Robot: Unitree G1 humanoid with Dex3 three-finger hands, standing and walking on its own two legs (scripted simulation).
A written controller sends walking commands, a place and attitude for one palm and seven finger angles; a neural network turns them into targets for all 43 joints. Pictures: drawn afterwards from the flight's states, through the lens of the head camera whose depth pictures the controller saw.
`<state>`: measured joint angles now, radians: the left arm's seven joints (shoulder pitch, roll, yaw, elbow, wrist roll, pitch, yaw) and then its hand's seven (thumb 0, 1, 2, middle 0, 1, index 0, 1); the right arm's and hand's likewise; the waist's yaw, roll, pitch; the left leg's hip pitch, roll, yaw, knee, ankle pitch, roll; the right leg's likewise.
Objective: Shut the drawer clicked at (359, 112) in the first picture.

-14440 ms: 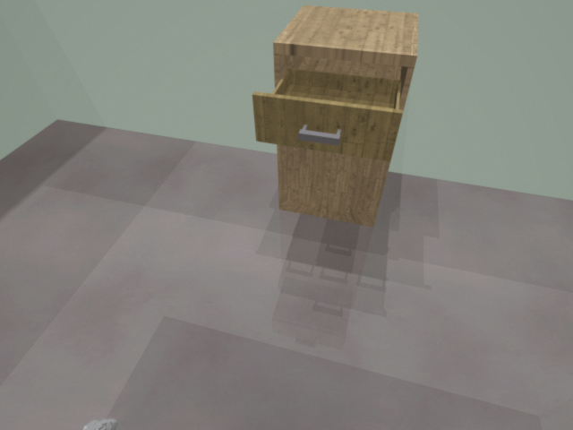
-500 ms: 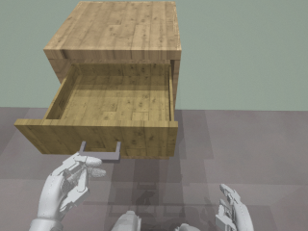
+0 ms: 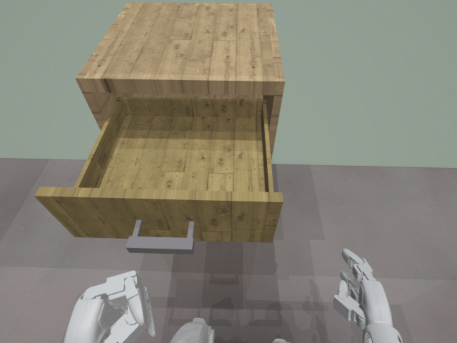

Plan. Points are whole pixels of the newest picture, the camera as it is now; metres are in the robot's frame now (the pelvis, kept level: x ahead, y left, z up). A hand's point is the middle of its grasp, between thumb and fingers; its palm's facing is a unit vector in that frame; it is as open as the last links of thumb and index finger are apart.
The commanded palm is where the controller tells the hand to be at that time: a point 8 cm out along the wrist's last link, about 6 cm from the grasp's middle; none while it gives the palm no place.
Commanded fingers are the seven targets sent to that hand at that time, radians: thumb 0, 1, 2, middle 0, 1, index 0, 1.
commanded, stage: raise the hand and make a fist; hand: left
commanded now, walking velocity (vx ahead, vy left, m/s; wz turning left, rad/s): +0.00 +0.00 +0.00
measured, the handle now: (163, 235) +0.31 +0.15 +0.00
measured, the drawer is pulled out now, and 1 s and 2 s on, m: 0.29 0.29 0.29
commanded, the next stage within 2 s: bring the fist close to the handle in 0.70 s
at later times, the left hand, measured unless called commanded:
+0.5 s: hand (143, 330) +0.14 +0.12 +0.10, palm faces +0.04 -1.00 +0.03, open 3.3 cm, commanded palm +0.09 +0.17 +0.10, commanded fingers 0.00 0.90 0.90 -1.40 -1.60 -1.40 -1.60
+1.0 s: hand (158, 320) +0.15 +0.11 +0.08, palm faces +0.06 -1.00 +0.00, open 3.3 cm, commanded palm +0.11 +0.17 +0.08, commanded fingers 0.00 0.90 0.90 -1.40 -1.60 -1.40 -1.60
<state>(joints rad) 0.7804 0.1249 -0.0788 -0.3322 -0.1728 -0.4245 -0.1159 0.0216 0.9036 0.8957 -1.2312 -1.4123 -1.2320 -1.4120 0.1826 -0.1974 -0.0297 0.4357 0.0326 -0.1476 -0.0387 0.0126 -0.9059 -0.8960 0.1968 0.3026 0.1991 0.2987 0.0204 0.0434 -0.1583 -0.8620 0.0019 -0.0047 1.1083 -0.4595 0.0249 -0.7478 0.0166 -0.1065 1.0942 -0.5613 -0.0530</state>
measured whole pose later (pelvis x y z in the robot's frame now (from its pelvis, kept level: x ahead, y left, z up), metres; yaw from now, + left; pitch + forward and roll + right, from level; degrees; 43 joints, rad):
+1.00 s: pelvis +0.01 -0.01 +0.00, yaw +0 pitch +12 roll -1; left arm 0.85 0.13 -0.14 -0.38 -0.10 -0.38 -0.01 0.02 0.90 0.90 -1.40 -1.60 -1.40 -1.60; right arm 0.24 -0.20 0.00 0.37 0.02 -0.07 -0.02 0.01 -0.90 -0.90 0.20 0.30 0.20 0.30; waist 0.01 0.04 -0.17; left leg -0.85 0.01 -0.01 1.12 -0.48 0.01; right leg -0.74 0.03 -0.11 1.10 -0.58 -0.06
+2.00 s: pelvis +0.00 +0.00 -0.04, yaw -1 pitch +20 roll -2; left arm 0.52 0.12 -0.13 -0.12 -0.07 -0.46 0.08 0.02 0.90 0.90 -1.40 -1.60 -1.40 -1.60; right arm 0.21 -0.20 0.02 0.44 0.00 -0.04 0.01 0.01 -0.90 -0.90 0.20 0.30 0.20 0.30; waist -0.02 0.03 -0.21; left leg -1.12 0.02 -0.01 1.30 -0.53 0.02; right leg -1.00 0.03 -0.11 1.28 -0.63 -0.06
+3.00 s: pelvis -0.01 +0.00 -0.04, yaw -1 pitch +19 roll -3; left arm 0.17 0.17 -0.09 0.12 -0.10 -0.46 0.08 -0.02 0.77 0.92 -1.40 -1.60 -1.40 -1.60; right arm 0.18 -0.23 0.03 0.52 0.00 -0.03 -0.01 0.01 -0.90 -0.90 0.20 0.30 0.20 0.30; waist -0.03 0.04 -0.18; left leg -1.15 0.01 -0.03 1.31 -0.50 0.03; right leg -1.01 0.03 -0.13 1.28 -0.61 -0.06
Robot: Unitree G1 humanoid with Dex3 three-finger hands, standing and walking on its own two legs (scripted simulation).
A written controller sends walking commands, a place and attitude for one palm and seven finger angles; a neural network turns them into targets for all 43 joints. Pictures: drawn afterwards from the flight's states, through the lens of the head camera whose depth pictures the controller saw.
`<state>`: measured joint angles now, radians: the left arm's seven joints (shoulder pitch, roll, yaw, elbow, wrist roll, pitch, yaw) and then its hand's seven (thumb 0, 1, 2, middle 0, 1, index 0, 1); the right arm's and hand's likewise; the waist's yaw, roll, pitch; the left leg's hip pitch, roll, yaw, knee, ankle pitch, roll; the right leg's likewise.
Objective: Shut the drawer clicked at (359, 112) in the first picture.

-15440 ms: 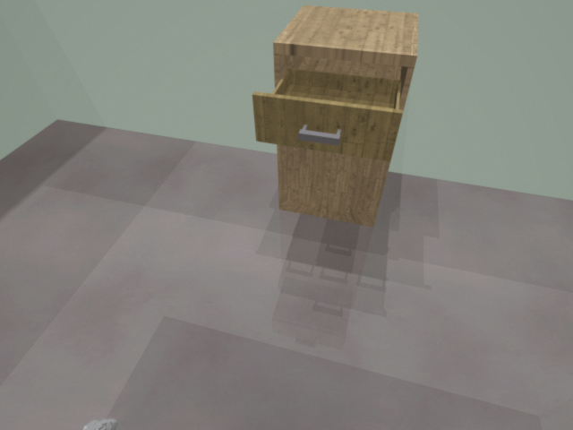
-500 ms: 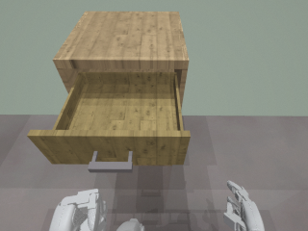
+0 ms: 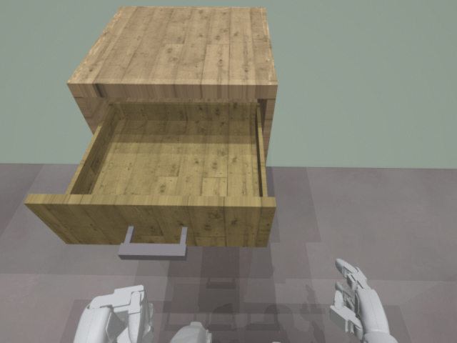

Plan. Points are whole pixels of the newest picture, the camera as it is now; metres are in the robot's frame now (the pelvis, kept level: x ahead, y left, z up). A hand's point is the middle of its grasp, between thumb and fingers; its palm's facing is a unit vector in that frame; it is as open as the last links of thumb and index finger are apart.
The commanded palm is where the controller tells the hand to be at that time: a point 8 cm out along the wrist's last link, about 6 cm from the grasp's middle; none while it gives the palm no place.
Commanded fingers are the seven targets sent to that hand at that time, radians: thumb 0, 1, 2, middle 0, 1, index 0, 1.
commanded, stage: bring the fist close to the handle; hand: left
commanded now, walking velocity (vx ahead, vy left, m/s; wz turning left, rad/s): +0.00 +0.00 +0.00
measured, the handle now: (155, 241) +0.30 +0.16 +0.00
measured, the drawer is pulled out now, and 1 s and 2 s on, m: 0.29 0.29 0.26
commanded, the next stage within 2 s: push the drawer shut in 1.20 s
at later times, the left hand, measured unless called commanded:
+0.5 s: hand (158, 311) +0.17 +0.12 +0.04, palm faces +0.05 -1.00 +0.02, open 3.3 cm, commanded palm +0.14 +0.17 +0.03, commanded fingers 0.00 0.90 0.90 -1.40 -1.60 -1.40 -1.60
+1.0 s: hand (166, 295) +0.20 +0.12 +0.00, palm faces +0.04 -1.00 +0.01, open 3.3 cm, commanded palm +0.17 +0.17 +0.00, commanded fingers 0.00 0.90 0.90 -1.40 -1.60 -1.40 -1.60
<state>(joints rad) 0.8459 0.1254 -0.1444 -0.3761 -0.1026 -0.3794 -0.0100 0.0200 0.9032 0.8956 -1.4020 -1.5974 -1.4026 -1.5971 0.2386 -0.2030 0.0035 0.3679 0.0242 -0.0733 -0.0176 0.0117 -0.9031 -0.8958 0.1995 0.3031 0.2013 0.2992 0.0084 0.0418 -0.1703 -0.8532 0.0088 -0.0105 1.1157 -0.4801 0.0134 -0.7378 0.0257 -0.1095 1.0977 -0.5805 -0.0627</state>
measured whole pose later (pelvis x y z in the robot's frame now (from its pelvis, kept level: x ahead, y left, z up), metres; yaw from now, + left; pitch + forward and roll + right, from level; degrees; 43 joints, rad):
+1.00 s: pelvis -0.01 +0.01 -0.04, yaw -1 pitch +20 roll -2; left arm 0.52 0.12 -0.13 -0.12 -0.07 -0.46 0.08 0.02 0.90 0.90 -1.40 -1.60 -1.40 -1.60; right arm 0.21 -0.20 0.02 0.44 0.00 -0.04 0.01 0.01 -0.90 -0.90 0.20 0.30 0.20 0.30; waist -0.02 0.03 -0.21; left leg -1.12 0.02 -0.01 1.30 -0.53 0.02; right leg -1.00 0.03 -0.11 1.28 -0.63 -0.06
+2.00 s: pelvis -0.02 +0.01 -0.04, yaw -1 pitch +19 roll -3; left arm 0.17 0.17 -0.09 0.12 -0.10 -0.46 0.08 -0.02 0.77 0.92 -1.40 -1.60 -1.40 -1.60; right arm 0.18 -0.23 0.03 0.52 0.00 -0.03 -0.01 0.01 -0.90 -0.90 0.20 0.30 0.20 0.30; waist -0.03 0.04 -0.18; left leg -1.15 0.01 -0.03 1.31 -0.50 0.03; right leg -1.01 0.03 -0.13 1.28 -0.61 -0.06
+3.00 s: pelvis -0.03 +0.02 -0.03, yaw -2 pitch +21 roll -3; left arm -0.39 0.17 0.06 0.67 -0.07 -0.50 0.14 0.00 0.80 0.93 -1.40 -1.60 -1.40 -1.60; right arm 0.22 -0.24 0.01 0.61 -0.01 0.05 0.01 0.01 -0.90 -0.90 0.20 0.30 0.20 0.30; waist -0.09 0.03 -0.16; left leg -1.15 0.02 0.01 1.25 -0.47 0.04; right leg -1.04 0.03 -0.09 1.24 -0.57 -0.04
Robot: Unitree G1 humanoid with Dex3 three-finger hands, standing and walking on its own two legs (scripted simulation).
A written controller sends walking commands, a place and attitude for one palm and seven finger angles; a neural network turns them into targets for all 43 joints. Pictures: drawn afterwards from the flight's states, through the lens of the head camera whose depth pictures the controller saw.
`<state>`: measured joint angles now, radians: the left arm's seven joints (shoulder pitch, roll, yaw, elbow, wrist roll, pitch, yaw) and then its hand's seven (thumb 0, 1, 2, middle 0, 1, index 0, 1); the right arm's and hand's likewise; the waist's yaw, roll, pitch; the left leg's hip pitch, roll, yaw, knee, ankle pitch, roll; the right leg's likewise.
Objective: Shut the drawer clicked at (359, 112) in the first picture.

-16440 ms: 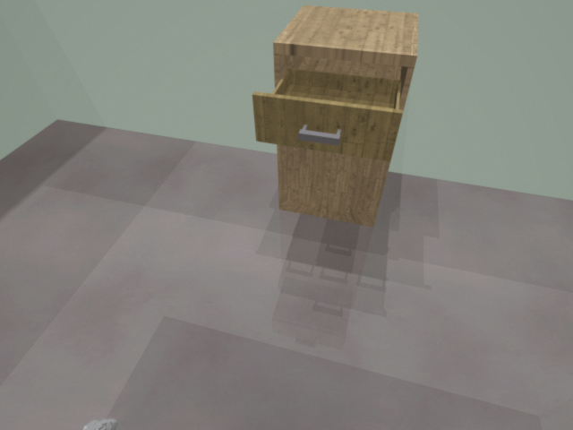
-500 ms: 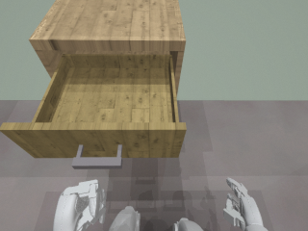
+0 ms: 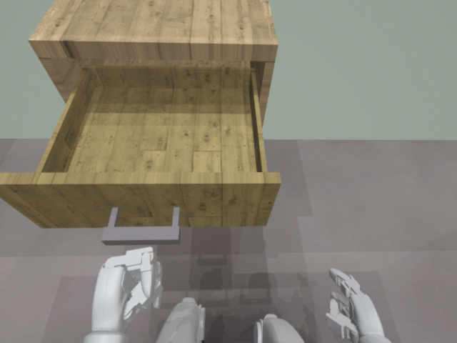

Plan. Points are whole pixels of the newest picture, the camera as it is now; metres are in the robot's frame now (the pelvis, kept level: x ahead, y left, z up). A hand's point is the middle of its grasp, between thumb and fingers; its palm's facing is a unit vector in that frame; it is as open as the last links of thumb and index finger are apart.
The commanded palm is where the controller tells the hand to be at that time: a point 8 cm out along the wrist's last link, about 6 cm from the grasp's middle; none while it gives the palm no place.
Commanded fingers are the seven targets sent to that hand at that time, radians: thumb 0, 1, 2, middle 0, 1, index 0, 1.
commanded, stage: bring the fist close to the handle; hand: left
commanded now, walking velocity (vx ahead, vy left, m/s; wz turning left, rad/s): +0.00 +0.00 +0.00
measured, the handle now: (144, 224) +0.30 +0.16 +0.04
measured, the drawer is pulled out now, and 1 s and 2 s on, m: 0.29 0.26 0.14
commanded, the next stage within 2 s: push the drawer shut in 0.20 s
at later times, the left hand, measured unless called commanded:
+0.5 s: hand (159, 277) +0.22 +0.12 +0.04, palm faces +0.04 -1.00 +0.01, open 3.3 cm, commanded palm +0.20 +0.17 +0.04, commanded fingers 0.00 0.90 0.90 -1.40 -1.60 -1.40 -1.60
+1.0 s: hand (160, 250) +0.26 +0.12 +0.03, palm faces +0.01 -1.00 -0.02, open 2.9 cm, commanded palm +0.26 +0.17 +0.04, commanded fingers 0.00 0.90 0.90 -1.40 -1.60 -1.40 -1.60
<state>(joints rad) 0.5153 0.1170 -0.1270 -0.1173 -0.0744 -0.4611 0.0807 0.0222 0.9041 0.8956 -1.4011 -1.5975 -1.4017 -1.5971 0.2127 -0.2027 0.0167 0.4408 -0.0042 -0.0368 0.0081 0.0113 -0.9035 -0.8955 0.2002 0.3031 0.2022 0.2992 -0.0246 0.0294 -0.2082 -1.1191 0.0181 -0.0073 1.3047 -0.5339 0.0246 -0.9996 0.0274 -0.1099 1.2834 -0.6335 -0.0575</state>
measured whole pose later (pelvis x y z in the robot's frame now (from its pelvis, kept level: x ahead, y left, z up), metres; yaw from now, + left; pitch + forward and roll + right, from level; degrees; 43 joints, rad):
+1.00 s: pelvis -0.02 +0.00 +0.00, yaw +0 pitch +19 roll -3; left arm 0.17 0.17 -0.09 0.12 -0.10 -0.46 0.08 -0.02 0.77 0.92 -1.40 -1.60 -1.40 -1.60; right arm 0.18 -0.23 0.03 0.52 0.00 -0.03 -0.01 0.01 -0.90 -0.90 0.20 0.30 0.20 0.30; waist -0.03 0.04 -0.18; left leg -1.15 0.01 -0.03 1.31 -0.50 0.03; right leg -1.01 0.03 -0.13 1.28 -0.61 -0.06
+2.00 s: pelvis -0.02 +0.01 +0.01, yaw -1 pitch +21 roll -3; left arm -0.39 0.17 0.06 0.67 -0.07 -0.50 0.14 0.00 0.80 0.93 -1.40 -1.60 -1.40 -1.60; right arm 0.22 -0.24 0.01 0.61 -0.01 0.05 0.01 0.01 -0.90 -0.90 0.20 0.30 0.20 0.30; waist -0.09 0.03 -0.16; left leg -1.15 0.02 0.01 1.25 -0.47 0.04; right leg -1.04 0.03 -0.09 1.24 -0.57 -0.04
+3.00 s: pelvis -0.02 +0.02 -0.01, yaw -3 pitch +27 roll -4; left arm -0.89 0.36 0.32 1.18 0.01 -0.54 0.08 0.06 0.77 0.91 -1.40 -1.60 -1.40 -1.60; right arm 0.33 -0.25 0.03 0.65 -0.05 0.08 0.04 0.00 -0.91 -0.90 0.20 0.30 0.20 0.30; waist -0.20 0.05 -0.15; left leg -1.29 0.04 0.00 1.30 -0.48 0.05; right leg -1.18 0.05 -0.09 1.27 -0.56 -0.03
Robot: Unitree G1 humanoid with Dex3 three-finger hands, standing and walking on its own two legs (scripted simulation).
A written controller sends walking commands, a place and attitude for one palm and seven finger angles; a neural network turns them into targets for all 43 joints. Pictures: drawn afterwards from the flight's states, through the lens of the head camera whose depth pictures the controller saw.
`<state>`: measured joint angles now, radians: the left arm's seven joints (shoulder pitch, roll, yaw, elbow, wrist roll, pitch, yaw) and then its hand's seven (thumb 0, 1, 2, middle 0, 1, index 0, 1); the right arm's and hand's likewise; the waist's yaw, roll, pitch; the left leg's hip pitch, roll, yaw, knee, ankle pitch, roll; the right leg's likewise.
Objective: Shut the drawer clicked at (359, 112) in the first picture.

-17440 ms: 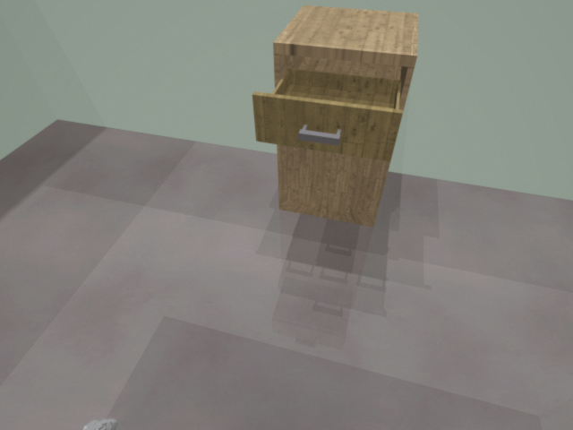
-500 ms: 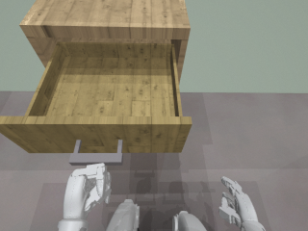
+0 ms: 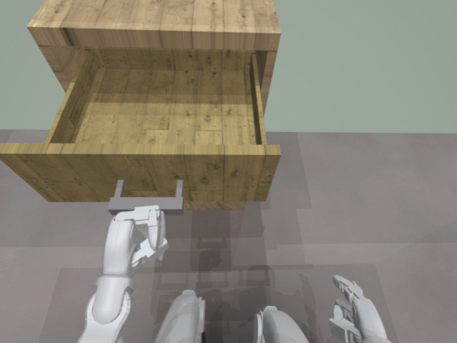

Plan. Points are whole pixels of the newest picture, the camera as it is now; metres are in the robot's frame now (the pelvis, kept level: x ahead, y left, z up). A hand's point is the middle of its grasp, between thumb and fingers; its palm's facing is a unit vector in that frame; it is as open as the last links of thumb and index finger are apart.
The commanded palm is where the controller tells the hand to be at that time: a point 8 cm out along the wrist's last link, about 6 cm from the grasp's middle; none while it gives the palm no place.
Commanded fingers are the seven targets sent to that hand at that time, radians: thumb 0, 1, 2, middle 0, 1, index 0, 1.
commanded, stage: push the drawer shut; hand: left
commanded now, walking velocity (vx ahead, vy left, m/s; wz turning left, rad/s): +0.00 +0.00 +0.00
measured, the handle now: (149, 195) +0.35 +0.15 +0.04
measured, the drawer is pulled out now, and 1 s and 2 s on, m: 0.26 0.14 0.02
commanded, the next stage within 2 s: none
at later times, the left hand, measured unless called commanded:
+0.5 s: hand (170, 195) +0.35 +0.12 +0.03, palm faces +0.02 -1.00 -0.03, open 3.0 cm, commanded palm +0.35 +0.17 +0.04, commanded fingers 0.00 0.90 0.90 -1.40 -1.60 -1.40 -1.60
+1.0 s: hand (173, 172) +0.40 +0.12 +0.03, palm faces +0.06 -1.00 -0.04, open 3.1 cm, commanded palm +0.40 +0.17 +0.04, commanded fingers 0.00 0.90 0.90 -1.40 -1.60 -1.40 -1.60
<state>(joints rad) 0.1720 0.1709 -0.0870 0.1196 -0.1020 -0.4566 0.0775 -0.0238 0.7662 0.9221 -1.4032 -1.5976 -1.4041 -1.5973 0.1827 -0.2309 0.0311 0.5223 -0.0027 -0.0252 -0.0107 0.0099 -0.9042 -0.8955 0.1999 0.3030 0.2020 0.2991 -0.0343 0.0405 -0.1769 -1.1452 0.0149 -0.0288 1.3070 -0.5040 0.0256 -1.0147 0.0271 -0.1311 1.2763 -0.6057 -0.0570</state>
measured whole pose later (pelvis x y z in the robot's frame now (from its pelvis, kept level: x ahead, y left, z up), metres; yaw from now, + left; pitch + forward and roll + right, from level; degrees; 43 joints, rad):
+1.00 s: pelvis +0.00 +0.01 +0.01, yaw -1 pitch +21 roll -3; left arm -0.39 0.17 0.06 0.67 -0.07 -0.50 0.14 0.00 0.80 0.93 -1.40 -1.60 -1.40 -1.60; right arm 0.22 -0.24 0.01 0.61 -0.01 0.05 0.01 0.01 -0.90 -0.90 0.20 0.30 0.20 0.30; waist -0.09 0.03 -0.16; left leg -1.15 0.02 0.01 1.25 -0.47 0.04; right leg -1.04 0.03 -0.09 1.24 -0.57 -0.04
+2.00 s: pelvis +0.00 +0.01 -0.01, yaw -3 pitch +27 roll -4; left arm -0.89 0.36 0.32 1.18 0.01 -0.54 0.08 0.06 0.77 0.91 -1.40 -1.60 -1.40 -1.60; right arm 0.33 -0.25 0.03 0.65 -0.05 0.08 0.04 0.00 -0.91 -0.90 0.20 0.30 0.20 0.30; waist -0.20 0.05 -0.15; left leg -1.29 0.04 0.00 1.30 -0.48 0.05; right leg -1.18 0.05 -0.09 1.27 -0.56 -0.03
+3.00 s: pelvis -0.03 +0.02 -0.02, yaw -4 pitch +29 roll -6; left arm -1.06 0.47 0.34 1.26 0.04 -0.46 0.08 0.00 0.70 0.93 -1.40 -1.60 -1.40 -1.60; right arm 0.38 -0.26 0.06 0.65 -0.06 0.03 0.04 0.00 -0.90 -0.89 0.20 0.30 0.20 0.30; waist -0.25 0.06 -0.14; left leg -1.41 0.04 -0.02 1.35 -0.45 0.06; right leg -1.28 0.05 -0.12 1.30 -0.53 -0.03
